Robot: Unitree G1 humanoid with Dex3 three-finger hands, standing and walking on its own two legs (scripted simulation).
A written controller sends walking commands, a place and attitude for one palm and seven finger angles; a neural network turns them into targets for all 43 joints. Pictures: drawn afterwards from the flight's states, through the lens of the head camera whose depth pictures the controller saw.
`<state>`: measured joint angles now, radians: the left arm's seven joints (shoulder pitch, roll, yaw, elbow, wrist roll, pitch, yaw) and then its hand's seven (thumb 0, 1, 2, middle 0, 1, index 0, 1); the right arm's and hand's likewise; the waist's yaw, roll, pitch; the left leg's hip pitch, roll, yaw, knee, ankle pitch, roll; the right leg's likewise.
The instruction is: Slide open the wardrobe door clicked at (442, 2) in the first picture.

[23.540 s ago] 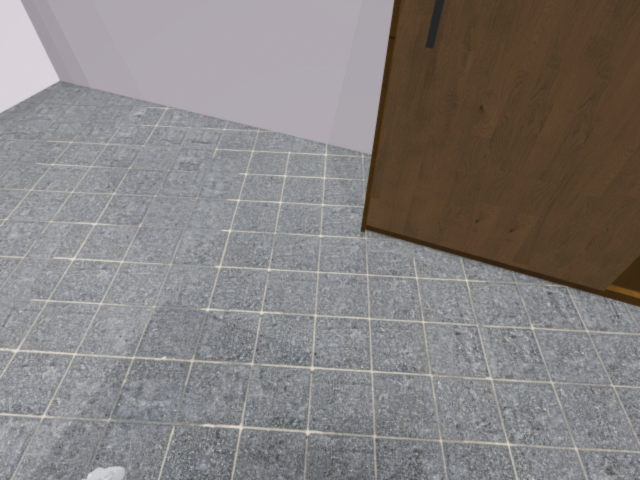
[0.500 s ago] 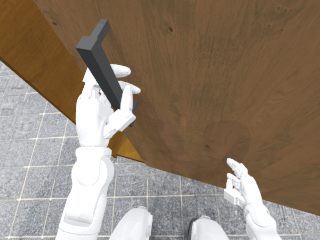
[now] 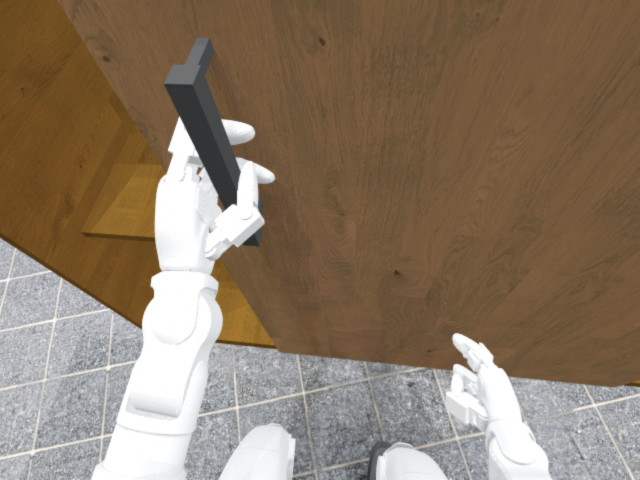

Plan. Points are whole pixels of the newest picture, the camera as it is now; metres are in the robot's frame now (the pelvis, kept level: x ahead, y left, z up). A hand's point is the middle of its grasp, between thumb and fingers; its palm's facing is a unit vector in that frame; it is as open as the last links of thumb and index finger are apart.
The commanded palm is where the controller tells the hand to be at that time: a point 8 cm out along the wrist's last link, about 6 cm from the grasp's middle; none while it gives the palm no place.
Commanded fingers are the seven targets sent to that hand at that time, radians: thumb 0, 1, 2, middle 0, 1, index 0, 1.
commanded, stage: step sideways, sliding the door along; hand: left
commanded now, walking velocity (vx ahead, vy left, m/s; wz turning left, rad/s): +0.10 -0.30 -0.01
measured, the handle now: (231, 162) +0.38 +0.13 +0.18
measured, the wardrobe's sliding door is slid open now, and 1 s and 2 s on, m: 0.37 0.56 0.56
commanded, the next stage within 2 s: stop walking and hold the door there in 1.32 s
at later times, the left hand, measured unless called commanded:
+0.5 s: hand (352, 214) +0.33 +0.01 +0.17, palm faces +0.12 -0.99 -0.02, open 6.0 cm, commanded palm +0.31 -0.01 +0.16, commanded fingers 0.00 0.90 0.90 -0.45 -1.40 -0.45 -1.40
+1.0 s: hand (471, 219) +0.33 -0.09 +0.17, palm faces +0.22 -0.98 -0.02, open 6.0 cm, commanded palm +0.31 -0.11 +0.15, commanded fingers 0.00 0.90 0.90 -0.45 -1.40 -0.45 -1.40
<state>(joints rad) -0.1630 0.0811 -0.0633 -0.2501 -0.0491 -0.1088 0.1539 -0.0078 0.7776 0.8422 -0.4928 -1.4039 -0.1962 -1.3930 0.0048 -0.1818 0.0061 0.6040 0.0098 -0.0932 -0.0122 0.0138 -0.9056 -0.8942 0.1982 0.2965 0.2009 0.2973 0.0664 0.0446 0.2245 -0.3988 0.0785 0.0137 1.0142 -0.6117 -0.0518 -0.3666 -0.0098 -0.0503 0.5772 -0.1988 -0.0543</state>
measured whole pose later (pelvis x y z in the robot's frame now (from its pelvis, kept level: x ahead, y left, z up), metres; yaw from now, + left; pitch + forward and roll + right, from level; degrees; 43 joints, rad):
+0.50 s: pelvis -0.06 -0.13 +0.01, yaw -3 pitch -1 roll -5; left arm -0.48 0.19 0.03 0.13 -0.09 -0.08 0.13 0.03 0.77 0.85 -0.43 -1.40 -0.23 -1.40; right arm 0.21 -0.15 -0.01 0.64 0.04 -0.03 -0.02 0.01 -0.90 -0.89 0.20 0.30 0.20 0.30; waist 0.11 0.06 0.18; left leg -0.24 0.31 0.04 0.53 -0.26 -0.14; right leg -0.31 -0.05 -0.05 0.66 -0.32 0.04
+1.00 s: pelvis -0.06 -0.28 +0.01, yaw +2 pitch -2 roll -6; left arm -0.61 0.19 0.01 0.20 -0.09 -0.07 0.13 0.02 0.78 0.85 -0.38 -1.40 -0.22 -1.38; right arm 0.09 -0.17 -0.02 0.60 0.04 -0.03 0.00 0.01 -0.90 -0.89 0.20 0.30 0.20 0.30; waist 0.16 0.06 0.25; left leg -0.24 0.29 0.03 0.53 -0.24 -0.12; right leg -0.45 -0.07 -0.04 0.89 -0.36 0.05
